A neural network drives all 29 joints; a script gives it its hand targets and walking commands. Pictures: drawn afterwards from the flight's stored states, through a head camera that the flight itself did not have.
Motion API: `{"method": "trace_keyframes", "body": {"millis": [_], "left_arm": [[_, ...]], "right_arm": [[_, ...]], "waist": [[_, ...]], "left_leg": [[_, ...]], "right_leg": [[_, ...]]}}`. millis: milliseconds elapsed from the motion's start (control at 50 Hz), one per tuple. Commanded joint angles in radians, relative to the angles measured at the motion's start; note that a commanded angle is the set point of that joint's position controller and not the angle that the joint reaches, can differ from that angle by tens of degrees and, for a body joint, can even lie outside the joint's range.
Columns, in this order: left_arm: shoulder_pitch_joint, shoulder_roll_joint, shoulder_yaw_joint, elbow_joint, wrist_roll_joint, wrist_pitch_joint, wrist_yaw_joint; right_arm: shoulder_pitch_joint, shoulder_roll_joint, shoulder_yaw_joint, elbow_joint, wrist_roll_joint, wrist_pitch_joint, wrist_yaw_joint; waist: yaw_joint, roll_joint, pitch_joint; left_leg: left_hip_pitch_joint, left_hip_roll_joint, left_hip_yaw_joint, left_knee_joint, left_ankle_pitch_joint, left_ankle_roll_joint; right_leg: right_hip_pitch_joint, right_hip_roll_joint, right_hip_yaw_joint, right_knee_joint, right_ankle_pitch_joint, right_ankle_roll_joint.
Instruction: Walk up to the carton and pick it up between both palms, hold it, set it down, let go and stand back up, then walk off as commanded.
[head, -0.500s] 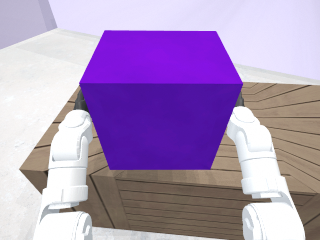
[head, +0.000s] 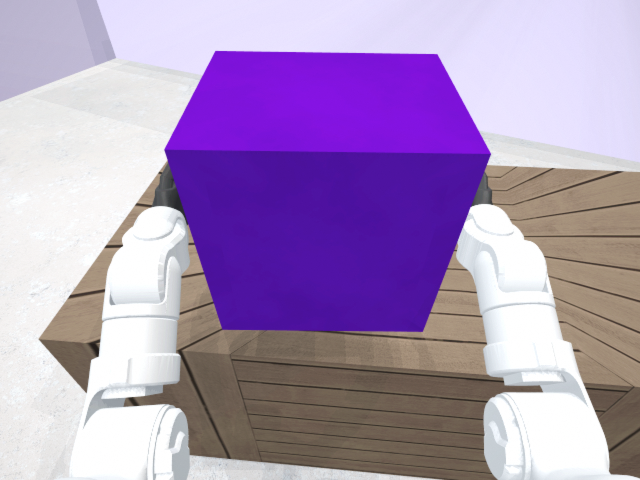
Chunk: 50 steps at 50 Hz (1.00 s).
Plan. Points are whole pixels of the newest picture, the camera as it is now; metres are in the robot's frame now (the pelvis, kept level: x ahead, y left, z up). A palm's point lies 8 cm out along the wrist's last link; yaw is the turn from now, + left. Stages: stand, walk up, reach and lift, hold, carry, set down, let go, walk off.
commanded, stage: hold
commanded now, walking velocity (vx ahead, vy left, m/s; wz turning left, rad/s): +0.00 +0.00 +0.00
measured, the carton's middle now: (324, 198) +0.40 +0.01 +0.18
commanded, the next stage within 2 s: none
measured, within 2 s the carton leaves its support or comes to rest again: neither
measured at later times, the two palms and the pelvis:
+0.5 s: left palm (167, 215) +0.34 +0.19 +0.20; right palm (473, 214) +0.37 -0.17 +0.19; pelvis -0.01 +0.00 +0.00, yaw +0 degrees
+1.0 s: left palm (166, 220) +0.34 +0.19 +0.19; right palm (469, 213) +0.37 -0.16 +0.19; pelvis +0.00 +0.00 +0.00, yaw +0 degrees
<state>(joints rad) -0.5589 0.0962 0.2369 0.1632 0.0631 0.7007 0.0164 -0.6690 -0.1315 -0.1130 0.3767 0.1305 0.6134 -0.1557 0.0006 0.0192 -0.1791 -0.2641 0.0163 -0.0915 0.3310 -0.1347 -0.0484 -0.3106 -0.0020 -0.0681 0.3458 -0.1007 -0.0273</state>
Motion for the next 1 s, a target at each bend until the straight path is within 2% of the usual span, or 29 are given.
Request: {"method": "trace_keyframes", "body": {"millis": [0, 100, 260, 360, 420, 580, 780, 900, 980], "left_arm": [[-0.756, -0.538, -0.439, -0.314, -0.149, -0.081, -0.185], [-0.768, -0.542, -0.476, -0.372, -0.172, -0.084, -0.178], [-0.838, -0.549, -0.486, -0.35, -0.178, -0.081, -0.172], [-0.863, -0.554, -0.46, -0.265, -0.156, -0.077, -0.175], [-0.849, -0.551, -0.436, -0.219, -0.137, -0.073, -0.178], [-0.805, -0.54, -0.402, -0.206, -0.119, -0.074, -0.187], [-0.756, -0.536, -0.448, -0.333, -0.158, -0.079, -0.187], [-0.781, -0.528, -0.457, -0.352, -0.163, -0.075, -0.185], [-0.814, -0.539, -0.466, -0.345, -0.167, -0.076, -0.183]], "right_arm": [[-0.785, 0.625, 0.461, -0.423, 0.21, -0.098, 0.133], [-0.781, 0.618, 0.471, -0.474, 0.221, -0.098, 0.12], [-0.808, 0.632, 0.432, -0.405, 0.201, -0.096, 0.135], [-0.846, 0.636, 0.395, -0.332, 0.17, -0.101, 0.155], [-0.857, 0.635, 0.386, -0.308, 0.159, -0.105, 0.163], [-0.843, 0.636, 0.407, -0.313, 0.166, -0.105, 0.162], [-0.79, 0.616, 0.456, -0.446, 0.215, -0.101, 0.13], [-0.78, 0.61, 0.442, -0.43, 0.21, -0.092, 0.124], [-0.799, 0.62, 0.431, -0.406, 0.203, -0.094, 0.131]], "waist": [[-0.07, -0.095, -0.518], [-0.084, -0.084, -0.55], [-0.084, -0.065, -0.487], [-0.075, -0.072, -0.427], [-0.066, -0.081, -0.4], [-0.057, -0.098, -0.423], [-0.076, -0.091, -0.532], [-0.087, -0.081, -0.505], [-0.085, -0.072, -0.489]], "left_leg": [[-0.03, -0.109, 0.056, -0.065, 0.117, 0.044], [-0.02, -0.113, 0.051, -0.053, 0.142, 0.033], [-0.039, -0.101, 0.05, -0.073, 0.048, 0.035], [-0.059, -0.091, 0.053, -0.093, -0.035, 0.048], [-0.065, -0.089, 0.058, -0.1, -0.054, 0.054], [-0.062, -0.095, 0.064, -0.099, -0.007, 0.058], [-0.021, -0.11, 0.059, -0.062, 0.129, 0.04], [-0.024, -0.109, 0.057, -0.067, 0.106, 0.035], [-0.032, -0.102, 0.055, -0.074, 0.071, 0.036]], "right_leg": [[0.685, 0.009, 0.091, 0.003, 0.375, 0.087], [0.689, 0.011, 0.089, 0.014, 0.424, 0.091], [0.601, 0.016, 0.082, -0.011, 0.226, 0.076], [0.544, 0.016, 0.081, -0.034, 0.075, 0.068], [0.54, 0.015, 0.081, -0.043, 0.037, 0.065], [0.601, 0.011, 0.087, -0.033, 0.13, 0.071], [0.688, 0.012, 0.091, 0.006, 0.39, 0.088], [0.663, 0.011, 0.087, 0.003, 0.358, 0.088], [0.629, 0.016, 0.082, -0.007, 0.267, 0.08]]}}
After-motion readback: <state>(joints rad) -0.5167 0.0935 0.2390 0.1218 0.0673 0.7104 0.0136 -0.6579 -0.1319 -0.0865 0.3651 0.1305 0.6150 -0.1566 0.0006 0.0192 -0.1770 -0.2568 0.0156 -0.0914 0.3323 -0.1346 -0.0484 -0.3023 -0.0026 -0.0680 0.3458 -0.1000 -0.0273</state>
